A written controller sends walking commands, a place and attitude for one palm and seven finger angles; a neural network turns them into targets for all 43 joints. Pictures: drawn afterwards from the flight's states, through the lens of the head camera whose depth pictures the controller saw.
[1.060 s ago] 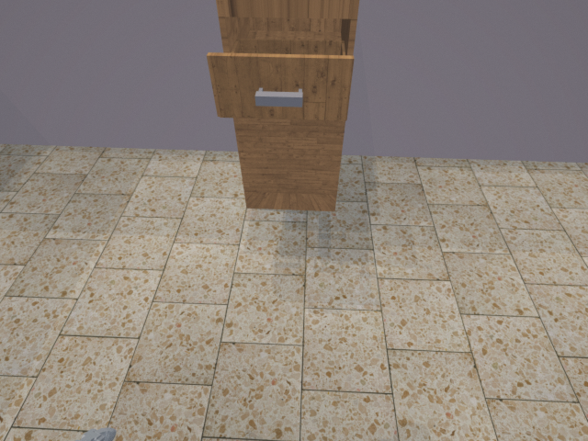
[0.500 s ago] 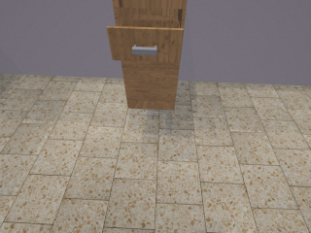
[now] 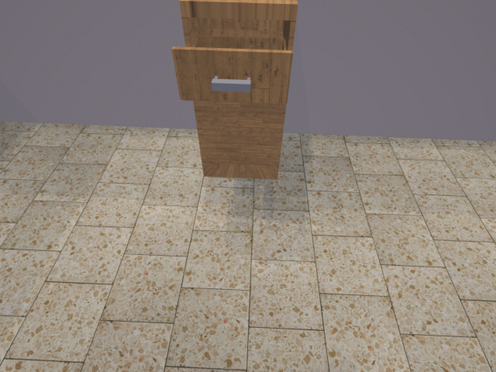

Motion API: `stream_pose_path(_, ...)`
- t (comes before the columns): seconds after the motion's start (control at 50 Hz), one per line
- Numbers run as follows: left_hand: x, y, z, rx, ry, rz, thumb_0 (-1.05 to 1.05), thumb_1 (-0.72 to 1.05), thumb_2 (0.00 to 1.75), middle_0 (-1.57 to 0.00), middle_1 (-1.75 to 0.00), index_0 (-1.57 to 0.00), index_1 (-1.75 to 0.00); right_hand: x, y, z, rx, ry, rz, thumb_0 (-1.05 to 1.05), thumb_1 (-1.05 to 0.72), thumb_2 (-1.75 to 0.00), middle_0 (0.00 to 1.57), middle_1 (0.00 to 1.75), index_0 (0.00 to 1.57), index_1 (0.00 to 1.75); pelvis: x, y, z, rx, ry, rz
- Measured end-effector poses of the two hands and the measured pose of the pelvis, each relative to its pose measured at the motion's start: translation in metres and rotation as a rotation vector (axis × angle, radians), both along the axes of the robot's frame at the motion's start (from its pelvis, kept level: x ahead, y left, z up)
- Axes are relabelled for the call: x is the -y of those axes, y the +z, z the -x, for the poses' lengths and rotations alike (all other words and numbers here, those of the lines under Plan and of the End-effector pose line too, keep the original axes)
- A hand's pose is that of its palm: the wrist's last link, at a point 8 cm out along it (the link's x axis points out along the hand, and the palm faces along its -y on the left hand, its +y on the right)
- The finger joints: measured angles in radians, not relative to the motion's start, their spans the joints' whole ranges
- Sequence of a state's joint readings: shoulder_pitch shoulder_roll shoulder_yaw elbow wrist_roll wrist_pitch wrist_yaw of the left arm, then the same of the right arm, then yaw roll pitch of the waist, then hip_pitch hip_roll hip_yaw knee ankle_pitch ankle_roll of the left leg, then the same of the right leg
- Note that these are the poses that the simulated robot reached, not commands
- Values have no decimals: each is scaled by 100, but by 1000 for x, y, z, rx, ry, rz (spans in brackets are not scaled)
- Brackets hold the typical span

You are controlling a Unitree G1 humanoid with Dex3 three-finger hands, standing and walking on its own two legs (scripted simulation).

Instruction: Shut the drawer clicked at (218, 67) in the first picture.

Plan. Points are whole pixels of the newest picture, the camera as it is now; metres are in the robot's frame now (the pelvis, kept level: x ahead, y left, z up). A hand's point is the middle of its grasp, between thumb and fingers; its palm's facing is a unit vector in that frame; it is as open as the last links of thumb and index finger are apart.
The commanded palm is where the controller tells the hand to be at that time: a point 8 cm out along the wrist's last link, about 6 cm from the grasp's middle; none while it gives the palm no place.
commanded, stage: look at it before walking up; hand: left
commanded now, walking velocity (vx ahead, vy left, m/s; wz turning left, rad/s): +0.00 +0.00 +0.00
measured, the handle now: (231, 82) +0.97 +0.11 -0.01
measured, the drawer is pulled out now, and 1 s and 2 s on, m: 0.28 0.28 0.28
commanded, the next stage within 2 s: walk to a spot facing it in 0.38 s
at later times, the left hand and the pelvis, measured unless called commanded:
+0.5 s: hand out of the picture +0.07 +0.25 -0.16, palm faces -0.03 -0.94 -0.34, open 7.4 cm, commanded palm none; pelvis +0.01 +0.00 +0.00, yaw +0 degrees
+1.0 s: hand out of the picture +0.16 +0.15 -0.19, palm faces -0.11 -0.97 -0.21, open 7.4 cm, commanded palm none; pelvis +0.11 -0.04 -0.03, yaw -9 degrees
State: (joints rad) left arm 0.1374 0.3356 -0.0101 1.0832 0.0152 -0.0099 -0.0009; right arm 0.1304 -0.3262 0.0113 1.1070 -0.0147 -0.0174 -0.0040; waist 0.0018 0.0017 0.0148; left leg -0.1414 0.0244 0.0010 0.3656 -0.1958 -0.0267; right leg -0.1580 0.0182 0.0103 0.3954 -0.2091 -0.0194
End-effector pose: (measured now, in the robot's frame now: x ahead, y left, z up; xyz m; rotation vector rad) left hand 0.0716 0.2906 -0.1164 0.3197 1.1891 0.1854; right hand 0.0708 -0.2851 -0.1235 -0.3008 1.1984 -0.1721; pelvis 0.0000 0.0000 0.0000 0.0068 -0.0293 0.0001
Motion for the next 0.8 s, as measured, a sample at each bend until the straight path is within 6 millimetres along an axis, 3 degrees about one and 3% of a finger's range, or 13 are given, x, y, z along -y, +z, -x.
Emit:
stream_pose_path(0.58,3,-7,8,-51,21,8,1,90,89,-20,-30,-20,-30,-5,-3,-3,-23,-10,-3,1,-90,-90,20,30,20,30,-1,-1,-11,-6,-14,3)
stream_pose_path(0.74,29,-35,23,-160,29,107,1,90,89,-20,-30,-20,-30,-34,-25,21,-69,-100,-67,1,-90,-90,20,30,20,30,-6,-14,-40,-15,-75,1)
stream_pose_path(0.8,42,-41,16,-224,5,125,1,90,89,-20,-30,-20,-30,-43,-31,39,-95,-180,-96,1,-90,-90,20,30,20,30,-2,-17,-55,-18,-120,-17)
